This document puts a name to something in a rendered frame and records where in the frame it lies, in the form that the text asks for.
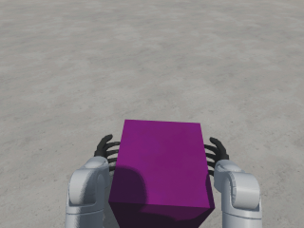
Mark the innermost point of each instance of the left robot hand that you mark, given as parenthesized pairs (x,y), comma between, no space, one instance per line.
(103,146)

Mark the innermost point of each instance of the carton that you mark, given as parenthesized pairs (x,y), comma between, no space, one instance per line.
(161,177)

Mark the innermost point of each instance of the right robot hand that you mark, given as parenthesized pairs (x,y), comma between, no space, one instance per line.
(220,152)

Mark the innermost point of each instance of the robot left forearm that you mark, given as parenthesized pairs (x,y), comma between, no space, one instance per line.
(85,195)

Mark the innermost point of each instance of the robot right forearm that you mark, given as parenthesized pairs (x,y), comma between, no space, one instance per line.
(240,196)

